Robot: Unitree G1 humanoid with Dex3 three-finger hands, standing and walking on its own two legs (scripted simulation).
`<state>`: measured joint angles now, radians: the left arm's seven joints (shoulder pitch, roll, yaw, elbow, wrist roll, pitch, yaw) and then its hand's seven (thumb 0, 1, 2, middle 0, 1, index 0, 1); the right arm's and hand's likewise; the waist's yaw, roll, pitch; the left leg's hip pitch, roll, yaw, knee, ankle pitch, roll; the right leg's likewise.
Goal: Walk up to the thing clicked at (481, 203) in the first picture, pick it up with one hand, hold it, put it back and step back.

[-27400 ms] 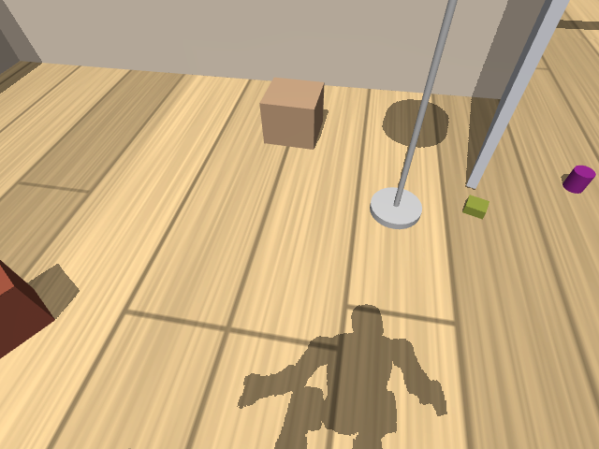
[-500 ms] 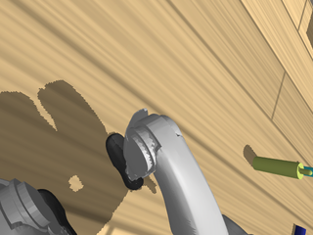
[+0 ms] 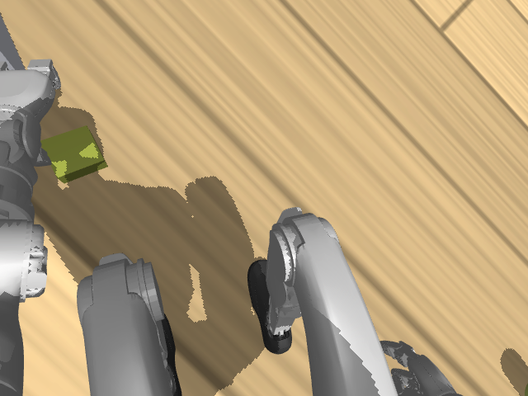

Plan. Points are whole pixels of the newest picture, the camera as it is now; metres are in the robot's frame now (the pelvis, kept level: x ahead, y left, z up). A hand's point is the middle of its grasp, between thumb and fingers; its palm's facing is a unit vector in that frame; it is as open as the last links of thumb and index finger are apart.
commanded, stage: withdraw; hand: left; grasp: from above
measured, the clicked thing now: (75, 154) +0.55 +0.24 -0.34
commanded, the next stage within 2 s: home in 0.30 s
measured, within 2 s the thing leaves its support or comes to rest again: neither
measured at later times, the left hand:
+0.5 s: hand (35, 133) +0.53 +0.26 -0.18, palm faces -0.45 -0.05 -0.89, open 12.7 cm
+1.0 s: hand out of the picture +0.40 +0.24 -0.02, palm faces -0.30 -0.62 -0.73, open 7.9 cm
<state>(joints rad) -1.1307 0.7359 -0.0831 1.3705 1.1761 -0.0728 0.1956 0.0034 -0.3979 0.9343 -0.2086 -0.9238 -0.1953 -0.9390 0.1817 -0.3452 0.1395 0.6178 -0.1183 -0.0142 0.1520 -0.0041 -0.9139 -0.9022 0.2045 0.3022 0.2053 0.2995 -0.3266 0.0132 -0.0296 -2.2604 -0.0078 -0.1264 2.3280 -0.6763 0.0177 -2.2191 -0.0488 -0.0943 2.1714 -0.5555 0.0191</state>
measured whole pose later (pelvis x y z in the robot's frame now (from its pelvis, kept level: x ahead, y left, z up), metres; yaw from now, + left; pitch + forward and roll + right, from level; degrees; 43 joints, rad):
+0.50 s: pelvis +0.01 +0.00 -0.02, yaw +0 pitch +36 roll -9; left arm -1.14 0.79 0.00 1.42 1.18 -0.08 0.27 0.00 -0.26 0.84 -0.27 -0.77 -0.27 -0.78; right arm 0.24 -0.30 0.15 0.65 -0.13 -0.03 0.12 0.00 -0.90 -0.89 0.21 0.30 0.21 0.30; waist -0.34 0.02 0.02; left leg -2.33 -0.01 -0.12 2.39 -0.69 0.01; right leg -2.30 -0.05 -0.09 2.24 -0.57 0.02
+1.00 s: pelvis +0.01 +0.00 +0.10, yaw +5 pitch +35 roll -5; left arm -0.54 0.44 -0.01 0.78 0.55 0.09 0.09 0.01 0.78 0.89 -0.21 -0.34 -0.21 -0.34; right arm 0.16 -0.28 -0.02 0.62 0.00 0.01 0.06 0.00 -0.91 -0.90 0.21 0.30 0.21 0.30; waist -0.12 0.06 -0.20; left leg -1.93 -0.01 -0.06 2.01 -0.68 0.01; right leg -1.92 -0.06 -0.05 1.91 -0.59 0.02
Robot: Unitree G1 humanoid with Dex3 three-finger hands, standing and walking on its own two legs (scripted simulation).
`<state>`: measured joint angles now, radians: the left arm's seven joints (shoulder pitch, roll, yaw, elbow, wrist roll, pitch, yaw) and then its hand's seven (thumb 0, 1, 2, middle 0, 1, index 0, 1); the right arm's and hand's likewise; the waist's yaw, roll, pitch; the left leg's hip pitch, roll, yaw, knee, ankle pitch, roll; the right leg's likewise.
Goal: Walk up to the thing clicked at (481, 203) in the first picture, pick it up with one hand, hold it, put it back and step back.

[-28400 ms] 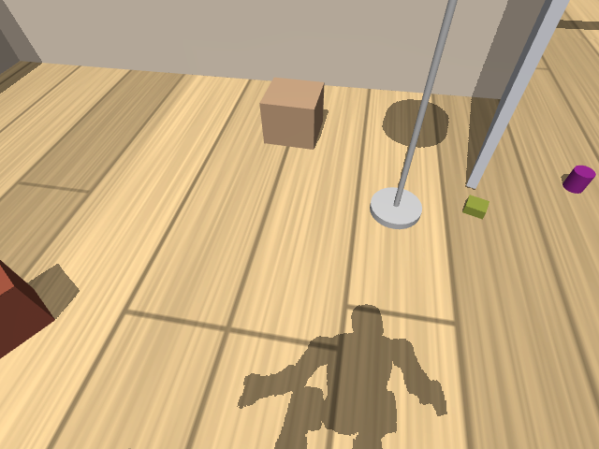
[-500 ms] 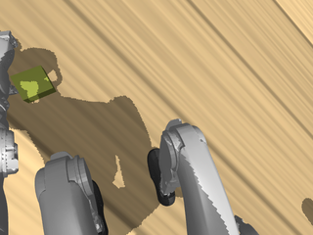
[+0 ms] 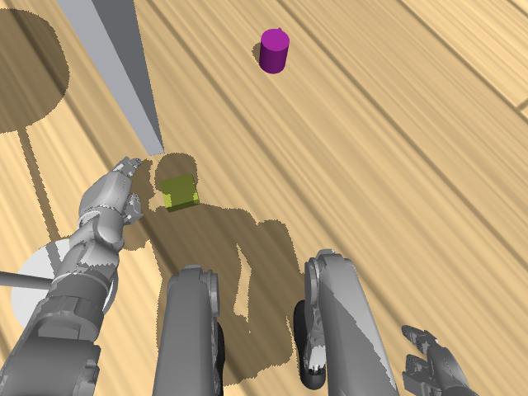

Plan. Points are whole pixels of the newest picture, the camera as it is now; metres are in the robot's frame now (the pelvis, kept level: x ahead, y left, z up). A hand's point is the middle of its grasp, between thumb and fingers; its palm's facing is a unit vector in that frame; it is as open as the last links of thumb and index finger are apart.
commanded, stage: home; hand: left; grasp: from above
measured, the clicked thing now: (180, 192) +0.55 +0.19 -0.44
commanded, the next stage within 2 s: none
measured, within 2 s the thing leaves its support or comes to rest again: neither
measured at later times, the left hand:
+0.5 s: hand (102, 266) +0.29 +0.17 +0.08, palm faces +0.04 -0.96 -0.27, open 7.4 cm
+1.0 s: hand out of the picture +0.23 +0.19 +0.21, palm faces +0.12 -0.97 -0.21, open 7.4 cm
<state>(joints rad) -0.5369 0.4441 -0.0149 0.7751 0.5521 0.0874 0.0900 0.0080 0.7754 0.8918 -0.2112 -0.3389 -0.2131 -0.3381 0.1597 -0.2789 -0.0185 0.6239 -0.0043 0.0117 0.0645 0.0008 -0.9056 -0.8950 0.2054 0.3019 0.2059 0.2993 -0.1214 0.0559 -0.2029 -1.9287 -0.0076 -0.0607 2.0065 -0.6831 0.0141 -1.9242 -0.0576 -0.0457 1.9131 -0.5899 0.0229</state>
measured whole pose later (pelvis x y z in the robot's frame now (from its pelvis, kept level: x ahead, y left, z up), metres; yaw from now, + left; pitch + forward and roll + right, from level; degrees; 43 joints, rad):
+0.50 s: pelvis +0.04 -0.01 +0.18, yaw +2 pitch +21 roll -3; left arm 0.07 0.24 0.03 0.28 0.00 0.31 0.11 0.02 0.89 0.90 -0.20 -0.30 -0.21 -0.30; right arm 0.17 -0.22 0.04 0.57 0.04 -0.09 -0.11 0.01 -0.90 -0.90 0.21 0.30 0.21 0.30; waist -0.08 0.02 -0.18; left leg -1.17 0.02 -0.06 1.38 -0.58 -0.01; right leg -1.17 -0.03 -0.07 1.31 -0.50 0.00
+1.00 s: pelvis +0.08 +0.00 +0.26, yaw +3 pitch +10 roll -3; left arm 0.51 0.23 0.03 -0.12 -0.07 0.44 0.04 0.01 0.90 0.90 -0.20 -0.30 -0.20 -0.30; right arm 0.27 -0.22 0.05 0.51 0.01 -0.21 -0.19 0.01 -0.90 -0.90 0.21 0.30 0.21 0.30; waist -0.04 0.05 -0.17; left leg -0.66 0.02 -0.06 0.99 -0.50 0.00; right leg -0.65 -0.02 -0.08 0.91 -0.43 0.01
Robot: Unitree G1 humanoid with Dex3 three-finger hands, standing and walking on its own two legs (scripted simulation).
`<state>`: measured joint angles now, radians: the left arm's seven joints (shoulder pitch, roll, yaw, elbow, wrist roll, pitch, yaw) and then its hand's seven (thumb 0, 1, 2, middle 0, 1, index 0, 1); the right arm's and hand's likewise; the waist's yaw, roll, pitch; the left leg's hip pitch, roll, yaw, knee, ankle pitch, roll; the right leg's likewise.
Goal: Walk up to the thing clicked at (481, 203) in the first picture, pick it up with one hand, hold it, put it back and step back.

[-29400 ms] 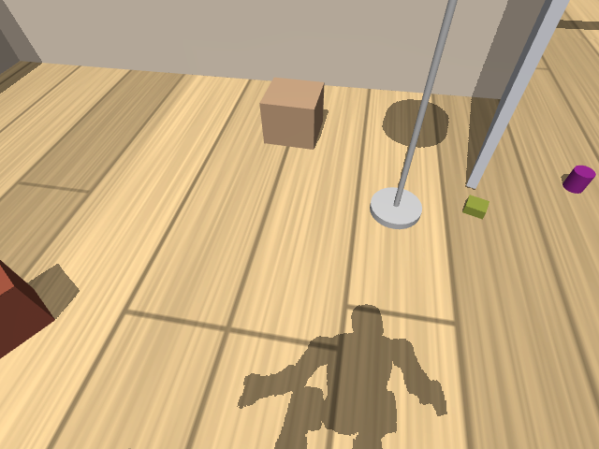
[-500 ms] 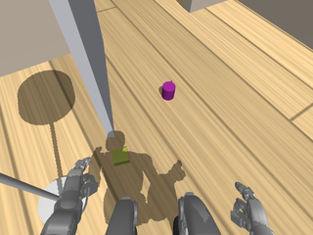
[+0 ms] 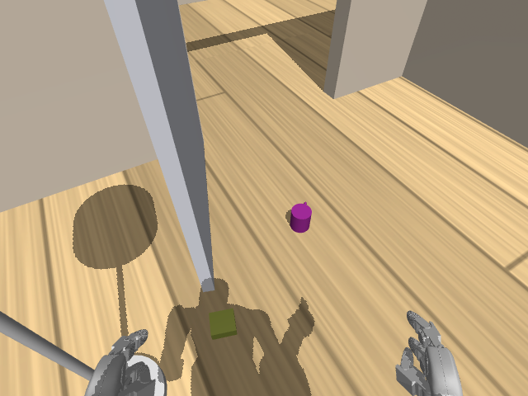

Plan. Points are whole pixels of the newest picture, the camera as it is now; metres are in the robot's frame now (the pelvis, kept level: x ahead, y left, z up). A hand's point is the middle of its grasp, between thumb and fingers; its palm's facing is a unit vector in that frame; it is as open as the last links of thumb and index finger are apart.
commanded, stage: home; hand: left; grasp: from above
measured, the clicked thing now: (222, 323) +0.48 +0.17 -0.70
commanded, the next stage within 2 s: stand in 1.88 s
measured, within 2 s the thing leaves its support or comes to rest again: neither
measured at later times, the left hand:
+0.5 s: hand (156, 386) +0.16 +0.18 -0.05, palm faces +0.04 -0.98 -0.21, open 7.4 cm
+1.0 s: hand (158, 386) +0.16 +0.17 -0.05, palm faces +0.04 -0.98 -0.20, open 7.4 cm
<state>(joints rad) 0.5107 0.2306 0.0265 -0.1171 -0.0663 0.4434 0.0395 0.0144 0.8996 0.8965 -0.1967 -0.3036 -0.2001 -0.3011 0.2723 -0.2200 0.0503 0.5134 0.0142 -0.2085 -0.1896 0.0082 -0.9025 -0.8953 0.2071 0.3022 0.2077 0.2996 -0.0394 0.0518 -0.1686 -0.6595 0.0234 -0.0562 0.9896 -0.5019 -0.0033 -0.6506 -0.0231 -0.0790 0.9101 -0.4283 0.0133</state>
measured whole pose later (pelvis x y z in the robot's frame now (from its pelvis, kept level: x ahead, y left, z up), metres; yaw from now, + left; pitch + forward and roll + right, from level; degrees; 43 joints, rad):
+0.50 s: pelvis +0.00 +0.00 +0.00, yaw +0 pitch +9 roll -2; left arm 0.49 0.23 0.03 -0.10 -0.06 0.44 0.03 0.02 0.90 0.90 -0.20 -0.30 -0.20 -0.30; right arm 0.30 -0.22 0.04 0.56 0.01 -0.24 -0.19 0.01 -0.90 -0.90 0.21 0.30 0.21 0.30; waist -0.04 0.04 -0.15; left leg -0.65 0.03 -0.05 0.99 -0.50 -0.01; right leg -0.65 -0.02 -0.07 0.92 -0.43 0.01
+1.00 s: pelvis +0.00 +0.00 +0.00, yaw +0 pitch +9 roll -2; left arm 0.50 0.23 0.02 -0.12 -0.06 0.45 0.02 0.02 0.90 0.90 -0.20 -0.30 -0.20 -0.30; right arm 0.28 -0.22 0.04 0.56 0.01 -0.25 -0.19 0.01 -0.90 -0.90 0.21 0.30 0.21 0.30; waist -0.04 0.04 -0.15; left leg -0.66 0.03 -0.06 1.00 -0.51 -0.01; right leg -0.66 -0.02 -0.08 0.93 -0.44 0.01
